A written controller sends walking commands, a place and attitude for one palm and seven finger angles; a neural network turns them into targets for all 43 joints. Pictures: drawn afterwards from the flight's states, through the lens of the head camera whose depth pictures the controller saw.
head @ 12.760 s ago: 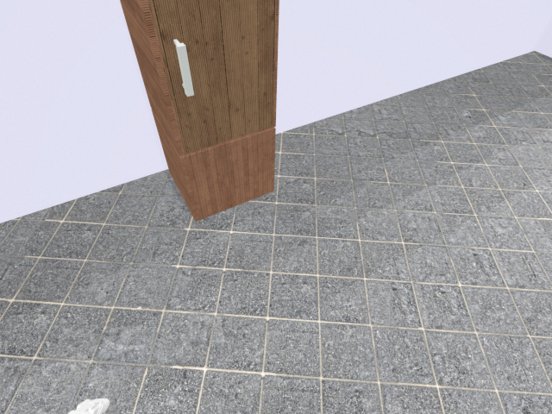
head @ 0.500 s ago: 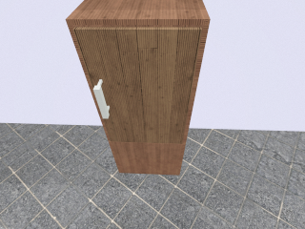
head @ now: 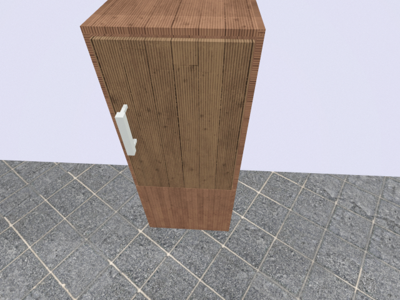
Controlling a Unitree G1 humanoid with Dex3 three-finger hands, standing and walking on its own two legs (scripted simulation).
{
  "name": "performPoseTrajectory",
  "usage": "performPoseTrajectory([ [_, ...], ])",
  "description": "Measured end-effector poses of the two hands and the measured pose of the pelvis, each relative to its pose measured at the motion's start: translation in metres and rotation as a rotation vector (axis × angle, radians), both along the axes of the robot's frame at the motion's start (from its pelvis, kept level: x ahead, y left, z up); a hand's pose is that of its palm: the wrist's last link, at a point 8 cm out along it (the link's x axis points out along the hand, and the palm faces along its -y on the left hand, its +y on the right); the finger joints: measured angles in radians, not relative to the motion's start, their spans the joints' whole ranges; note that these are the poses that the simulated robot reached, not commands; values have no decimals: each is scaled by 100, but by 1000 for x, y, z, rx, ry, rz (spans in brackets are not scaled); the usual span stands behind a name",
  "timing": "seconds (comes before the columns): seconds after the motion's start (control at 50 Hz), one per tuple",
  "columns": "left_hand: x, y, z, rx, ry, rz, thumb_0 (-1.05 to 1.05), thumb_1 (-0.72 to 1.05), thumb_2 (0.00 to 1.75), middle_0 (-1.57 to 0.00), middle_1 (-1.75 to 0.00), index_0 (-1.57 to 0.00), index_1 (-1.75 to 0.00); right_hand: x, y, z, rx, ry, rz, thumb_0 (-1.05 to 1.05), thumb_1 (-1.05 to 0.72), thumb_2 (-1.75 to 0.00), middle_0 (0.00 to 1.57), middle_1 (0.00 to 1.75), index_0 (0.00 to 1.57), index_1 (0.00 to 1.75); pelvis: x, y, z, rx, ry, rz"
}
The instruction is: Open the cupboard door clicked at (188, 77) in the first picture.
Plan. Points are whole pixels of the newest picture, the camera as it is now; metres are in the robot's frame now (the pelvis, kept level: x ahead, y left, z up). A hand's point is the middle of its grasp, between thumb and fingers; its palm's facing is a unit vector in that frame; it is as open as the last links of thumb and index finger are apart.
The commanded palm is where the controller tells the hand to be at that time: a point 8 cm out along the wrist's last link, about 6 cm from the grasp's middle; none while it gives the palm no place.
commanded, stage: look again from close up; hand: left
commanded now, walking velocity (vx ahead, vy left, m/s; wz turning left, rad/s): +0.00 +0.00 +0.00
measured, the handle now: (128, 130) +0.57 +0.26 -0.01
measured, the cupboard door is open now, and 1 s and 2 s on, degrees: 0 0 0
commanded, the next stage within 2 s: shuffle to correct the standing spot in 0.48 s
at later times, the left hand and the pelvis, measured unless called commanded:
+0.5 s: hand out of the picture -0.02 +0.17 -0.17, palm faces +0.05 -0.98 -0.21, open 7.4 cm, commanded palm none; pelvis -0.01 +0.00 +0.00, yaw +0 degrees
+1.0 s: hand out of the picture -0.05 +0.22 -0.17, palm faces +0.13 -0.97 -0.21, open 7.4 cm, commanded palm none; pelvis +0.02 +0.05 +0.00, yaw +1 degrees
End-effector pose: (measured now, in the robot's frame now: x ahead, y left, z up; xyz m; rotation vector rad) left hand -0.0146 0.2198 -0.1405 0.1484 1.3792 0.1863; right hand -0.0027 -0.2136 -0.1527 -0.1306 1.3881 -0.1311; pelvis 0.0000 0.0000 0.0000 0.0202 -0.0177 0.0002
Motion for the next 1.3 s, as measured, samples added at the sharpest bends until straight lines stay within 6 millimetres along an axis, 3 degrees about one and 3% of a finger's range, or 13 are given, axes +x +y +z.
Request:
performPoseTrajectory([
  [0.36, -14, -1, 1, -6, 26, 9, 0, 90, 90, -20, -30, -20, -30, -23, 8, 0, 21, 50, 0, 0, -91, -90, 20, 29, 20, 30, -8, 0, 2, 1, 8, 5],
  [0.74, -14, 1, -2, -4, 11, 44, 0, 90, 90, -20, -30, -20, -30, -7, 2, -2, 4, 31, 23, 0, -91, -90, 20, 29, 20, 30, -2, 3, -2, -6, 8, 15],
  [0.86, -27, 14, -1, -8, 34, 101, 0, 90, 90, -20, -30, -20, -30, 16, 8, 5, -14, 28, 57, 1, -91, -90, 20, 29, 20, 30, 7, 17, 0, -2, 10, 26],
  [1.02, -41, 51, -6, -20, 147, 108, 0, 90, 90, -20, -30, -20, -30, 81, 42, 10, -30, -108, 79, 1, -91, -90, 20, 29, 20, 30, 26, 54, -5, 4, 6, 9],
  [1.08, -32, 69, -17, -13, 167, 89, 0, 90, 90, -20, -30, -20, -30, 95, 57, 4, -36, -152, 67, 0, -91, -90, 20, 29, 20, 30, 32, 66, -14, 15, 4, 0],
  [1.14, -10, 82, -16, 4, 139, 56, 0, 90, 90, -20, -30, -20, -30, 100, 65, 6, -34, -167, 52, 0, -92, -90, 20, 29, 20, 30, 32, 69, -12, 29, 3, -17],
  [1.22, 25, 89, -9, 27, 59, 10, 0, 91, 90, -19, -30, -20, -30, 99, 62, 5, -31, -166, 39, 0, -93, -90, 20, 29, 21, 30, 27, 68, -9, 20, 12, -23],
  [1.3, 51, 85, -5, 51, -25, -27, 0, 91, 90, -19, -30, -19, -30, 89, 50, -4, -19, -148, 15, 0, -93, -90, 20, 29, 21, 30, 23, 59, -12, 14, 17, -27],
])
